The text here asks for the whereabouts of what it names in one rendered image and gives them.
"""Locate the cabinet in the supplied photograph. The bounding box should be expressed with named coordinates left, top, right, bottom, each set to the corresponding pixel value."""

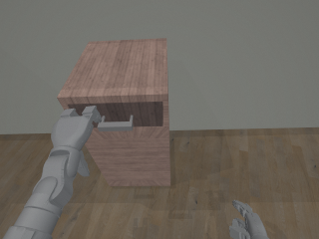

left=57, top=38, right=170, bottom=186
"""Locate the drawer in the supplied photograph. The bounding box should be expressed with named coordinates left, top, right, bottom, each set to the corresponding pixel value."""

left=68, top=102, right=163, bottom=128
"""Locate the left robot forearm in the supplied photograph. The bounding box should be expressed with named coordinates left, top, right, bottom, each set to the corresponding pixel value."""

left=3, top=145, right=81, bottom=239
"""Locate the right robot hand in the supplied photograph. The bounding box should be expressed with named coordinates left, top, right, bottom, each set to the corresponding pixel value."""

left=229, top=200, right=268, bottom=239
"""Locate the handle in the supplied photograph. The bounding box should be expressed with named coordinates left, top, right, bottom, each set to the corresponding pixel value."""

left=97, top=115, right=134, bottom=131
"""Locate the left robot hand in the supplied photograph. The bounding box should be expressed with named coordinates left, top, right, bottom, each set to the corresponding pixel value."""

left=51, top=106, right=102, bottom=177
